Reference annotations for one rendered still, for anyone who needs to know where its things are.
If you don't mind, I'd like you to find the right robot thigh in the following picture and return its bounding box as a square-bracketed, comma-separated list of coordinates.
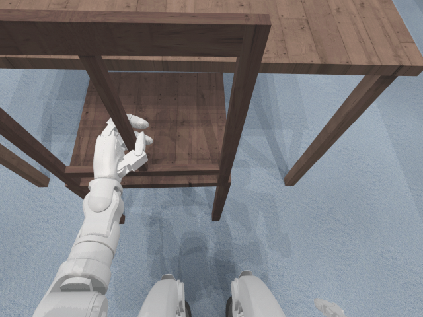
[231, 275, 286, 317]

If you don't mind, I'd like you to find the robot left forearm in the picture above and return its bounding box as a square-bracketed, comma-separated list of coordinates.
[32, 178, 124, 317]

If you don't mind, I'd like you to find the chair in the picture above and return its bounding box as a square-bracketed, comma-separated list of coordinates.
[0, 9, 272, 224]

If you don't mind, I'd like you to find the table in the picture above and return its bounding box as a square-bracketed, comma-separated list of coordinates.
[0, 0, 423, 187]

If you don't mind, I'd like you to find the left robot hand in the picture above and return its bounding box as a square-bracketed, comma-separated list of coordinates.
[93, 114, 153, 183]

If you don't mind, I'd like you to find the left robot upper arm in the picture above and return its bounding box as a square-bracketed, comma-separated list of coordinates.
[35, 291, 108, 317]

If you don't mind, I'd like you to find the robot right shin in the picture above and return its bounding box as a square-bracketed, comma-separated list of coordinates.
[232, 271, 253, 317]

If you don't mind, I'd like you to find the right robot hand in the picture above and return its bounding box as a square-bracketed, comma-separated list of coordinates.
[314, 298, 347, 317]

